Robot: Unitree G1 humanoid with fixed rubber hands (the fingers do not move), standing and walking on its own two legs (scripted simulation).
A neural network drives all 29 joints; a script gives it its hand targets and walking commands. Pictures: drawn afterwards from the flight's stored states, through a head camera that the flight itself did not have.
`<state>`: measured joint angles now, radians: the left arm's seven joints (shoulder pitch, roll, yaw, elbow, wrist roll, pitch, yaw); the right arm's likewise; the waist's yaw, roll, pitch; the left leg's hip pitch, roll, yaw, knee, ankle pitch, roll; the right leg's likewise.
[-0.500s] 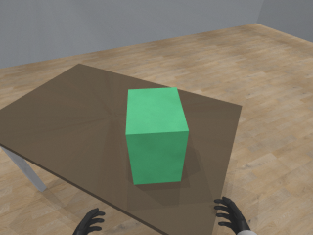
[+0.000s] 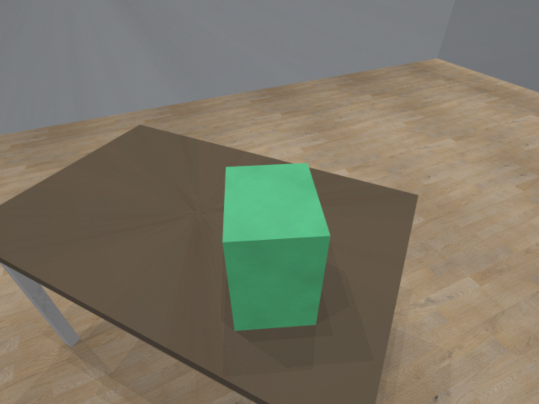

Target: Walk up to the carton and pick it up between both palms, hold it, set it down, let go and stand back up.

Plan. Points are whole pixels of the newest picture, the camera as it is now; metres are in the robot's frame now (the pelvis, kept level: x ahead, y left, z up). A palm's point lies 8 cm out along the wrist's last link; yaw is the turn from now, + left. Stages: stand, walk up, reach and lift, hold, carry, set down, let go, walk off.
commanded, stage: stand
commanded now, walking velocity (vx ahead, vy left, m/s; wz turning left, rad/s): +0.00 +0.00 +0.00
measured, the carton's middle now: (271, 246) +0.43 +0.01 -0.01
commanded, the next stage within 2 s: none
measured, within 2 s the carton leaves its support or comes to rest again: neither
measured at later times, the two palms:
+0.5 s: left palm out of the picture -0.11 +0.19 -0.14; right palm out of the picture -0.12 -0.21 -0.14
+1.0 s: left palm out of the picture -0.11 +0.18 -0.15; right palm out of the picture -0.12 -0.20 -0.15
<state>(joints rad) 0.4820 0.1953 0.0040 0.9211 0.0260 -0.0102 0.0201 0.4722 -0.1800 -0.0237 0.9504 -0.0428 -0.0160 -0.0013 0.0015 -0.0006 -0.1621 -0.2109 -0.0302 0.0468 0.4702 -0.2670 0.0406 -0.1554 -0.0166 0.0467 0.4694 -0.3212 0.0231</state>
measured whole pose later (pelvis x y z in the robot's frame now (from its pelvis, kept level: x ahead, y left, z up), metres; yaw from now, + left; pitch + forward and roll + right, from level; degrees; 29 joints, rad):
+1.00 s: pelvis -0.05 -0.01 +0.00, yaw +0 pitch -2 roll +0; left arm 0.43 0.08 -0.03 1.16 0.01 -0.01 0.04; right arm 0.41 -0.10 0.01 1.17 -0.02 0.00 -0.03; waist -0.01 0.01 -0.02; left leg -0.23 -0.01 0.03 0.46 -0.19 0.03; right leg -0.18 0.01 0.05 0.47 -0.25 0.02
